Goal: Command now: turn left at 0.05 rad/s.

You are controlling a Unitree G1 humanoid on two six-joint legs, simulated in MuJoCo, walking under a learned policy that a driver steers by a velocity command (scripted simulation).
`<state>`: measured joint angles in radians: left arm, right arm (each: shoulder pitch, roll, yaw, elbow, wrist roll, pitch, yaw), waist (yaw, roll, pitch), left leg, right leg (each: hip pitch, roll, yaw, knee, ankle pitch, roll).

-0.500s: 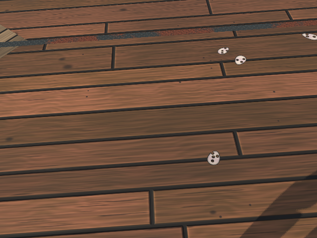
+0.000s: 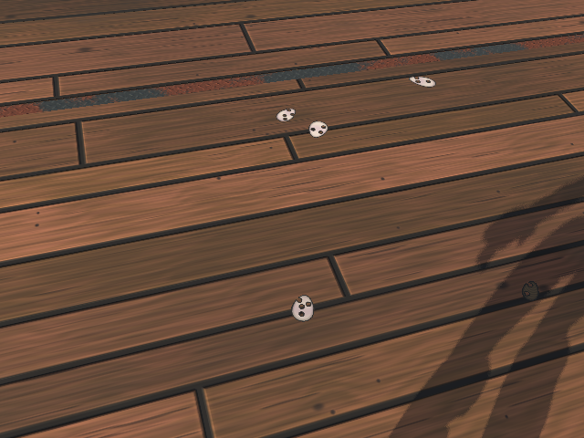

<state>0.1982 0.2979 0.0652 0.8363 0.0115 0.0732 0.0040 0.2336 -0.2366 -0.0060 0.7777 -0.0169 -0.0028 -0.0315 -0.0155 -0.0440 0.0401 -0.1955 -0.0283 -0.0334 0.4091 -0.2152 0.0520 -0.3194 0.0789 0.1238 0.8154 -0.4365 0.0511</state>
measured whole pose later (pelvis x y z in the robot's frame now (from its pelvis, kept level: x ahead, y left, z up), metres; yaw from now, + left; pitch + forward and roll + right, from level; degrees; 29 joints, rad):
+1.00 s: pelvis -0.03 +0.03 -0.01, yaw +22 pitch -1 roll +0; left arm 0.22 0.26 0.02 0.88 0.01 0.04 0.02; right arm 0.19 -0.25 -0.01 0.82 -0.02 0.03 -0.02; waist 0.01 0.01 0.04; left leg -0.22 -0.11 -0.07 0.49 -0.25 0.07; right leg -0.20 0.03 0.05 0.47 -0.23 -0.02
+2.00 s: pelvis +0.10 +0.00 +0.00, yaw +1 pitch +0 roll +0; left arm 0.26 0.23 0.02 0.87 0.03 -0.06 0.00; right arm 0.35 -0.27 -0.05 0.92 -0.02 -0.02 0.04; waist -0.03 0.05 0.03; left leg -0.49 0.04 -0.03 1.06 -0.27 0.07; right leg -0.06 0.04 -0.10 0.30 -0.24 -0.06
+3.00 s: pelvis +0.65 +0.09 -0.01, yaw +28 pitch +0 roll +0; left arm 0.24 0.26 0.03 0.81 0.02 -0.07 -0.01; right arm 0.32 -0.28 -0.05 0.86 -0.04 -0.05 0.02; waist -0.02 0.03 0.04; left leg -0.37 -0.05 -0.06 1.12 -0.33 0.07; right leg -0.28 0.05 -0.04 0.44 -0.17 -0.07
